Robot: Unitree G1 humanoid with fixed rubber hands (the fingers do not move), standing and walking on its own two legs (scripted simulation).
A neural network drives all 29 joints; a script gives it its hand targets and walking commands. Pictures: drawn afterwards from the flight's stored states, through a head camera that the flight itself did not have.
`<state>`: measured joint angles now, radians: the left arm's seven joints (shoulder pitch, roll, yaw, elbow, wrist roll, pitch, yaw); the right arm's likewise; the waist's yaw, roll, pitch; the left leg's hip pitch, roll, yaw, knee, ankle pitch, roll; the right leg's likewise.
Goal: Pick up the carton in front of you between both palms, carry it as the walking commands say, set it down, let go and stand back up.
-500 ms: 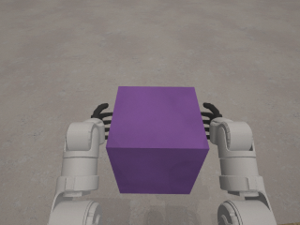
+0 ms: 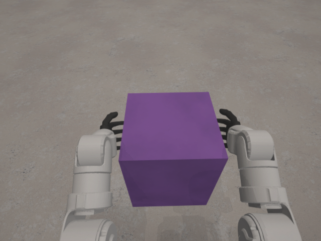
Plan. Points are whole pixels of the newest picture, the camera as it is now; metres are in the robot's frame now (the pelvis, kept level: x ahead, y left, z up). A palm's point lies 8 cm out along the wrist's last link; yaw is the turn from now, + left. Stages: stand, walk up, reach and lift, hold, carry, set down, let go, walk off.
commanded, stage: carry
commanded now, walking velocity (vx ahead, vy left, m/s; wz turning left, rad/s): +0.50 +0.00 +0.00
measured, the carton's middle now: (169, 152) +0.37 -0.01 +0.03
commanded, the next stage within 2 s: none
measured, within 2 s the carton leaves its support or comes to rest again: neither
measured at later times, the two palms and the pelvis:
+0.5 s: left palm (113, 68) +0.65 +0.17 +0.13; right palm (203, 66) +0.64 -0.13 +0.13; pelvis +0.30 +0.02 +0.00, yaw -2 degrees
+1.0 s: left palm (133, 46) +0.87 +0.12 +0.10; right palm (203, 45) +0.87 -0.18 +0.09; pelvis +0.61 -0.03 +0.01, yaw +0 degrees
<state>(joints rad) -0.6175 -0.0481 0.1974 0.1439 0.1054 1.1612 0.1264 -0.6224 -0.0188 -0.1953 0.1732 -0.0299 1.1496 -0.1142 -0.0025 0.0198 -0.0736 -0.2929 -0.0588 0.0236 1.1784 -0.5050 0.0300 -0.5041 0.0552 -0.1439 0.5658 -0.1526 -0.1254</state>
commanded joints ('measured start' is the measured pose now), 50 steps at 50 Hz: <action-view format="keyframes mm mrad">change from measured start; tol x16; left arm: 1 -668 -1063 -636 -114 -449 -24 -250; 27 -543 -1082 -676 -221 -460 55 -277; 39 -47 -1070 -798 -495 -352 24 -252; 50 34 -1005 -774 -445 -390 48 -304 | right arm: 1 -719 1162 648 -137 415 -10 247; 29 -488 1203 691 -333 370 53 252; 41 8 1079 768 -525 319 54 299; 50 -30 1045 812 -529 324 75 294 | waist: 1 51 -82 -456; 21 21 -190 -339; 25 -34 244 -549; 28 -17 36 -410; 44 -17 149 -201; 47 27 -14 -325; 48 33 -292 -389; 50 22 -241 -321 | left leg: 1 -477 66 -63 191 48 10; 18 -416 56 126 -579 479 -21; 22 86 13 204 -828 588 22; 25 712 480 -556 -796 704 287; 30 410 368 -212 -935 593 127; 43 408 284 59 -913 806 65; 46 235 229 163 -636 810 5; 49 -376 53 46 5 15 -48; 50 -409 113 -6 69 18 -23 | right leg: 1 715 -364 566 -174 154 -152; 5 533 -308 425 -233 117 -107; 21 694 -213 83 -40 888 29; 23 414 -188 30 256 509 94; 25 -144 11 110 689 -379 141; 26 -224 -50 163 741 -360 116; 42 -47 -97 -34 -55 108 142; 46 375 -45 -113 -154 60 107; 48 764 -441 541 -266 -148 -57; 50 708 -458 557 -314 49 -85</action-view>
